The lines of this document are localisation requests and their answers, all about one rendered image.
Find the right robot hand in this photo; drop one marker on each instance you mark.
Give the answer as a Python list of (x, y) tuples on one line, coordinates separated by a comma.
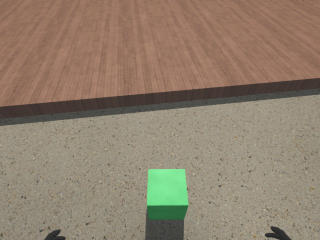
[(278, 234)]

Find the left robot hand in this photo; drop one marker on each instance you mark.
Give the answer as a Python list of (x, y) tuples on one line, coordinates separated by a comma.
[(53, 235)]

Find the carton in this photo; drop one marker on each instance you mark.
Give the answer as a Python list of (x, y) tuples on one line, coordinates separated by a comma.
[(167, 197)]

